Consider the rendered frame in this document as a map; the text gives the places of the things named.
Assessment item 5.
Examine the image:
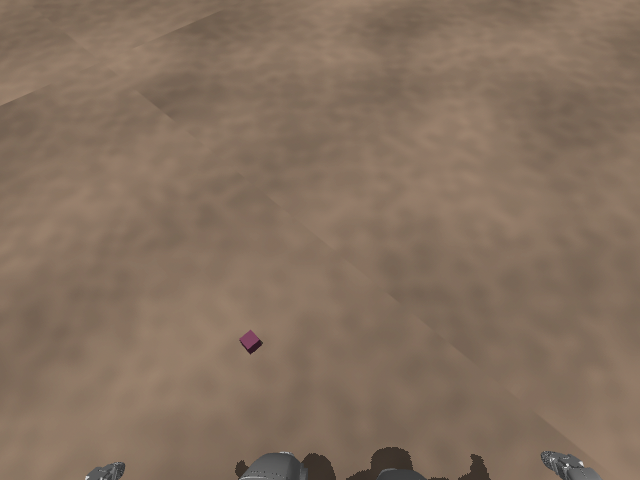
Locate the left robot hand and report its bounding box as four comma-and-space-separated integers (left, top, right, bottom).
85, 462, 125, 480

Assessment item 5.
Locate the right robot hand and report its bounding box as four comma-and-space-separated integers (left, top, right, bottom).
541, 451, 602, 480

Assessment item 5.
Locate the cube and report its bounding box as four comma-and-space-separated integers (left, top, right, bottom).
239, 330, 262, 355

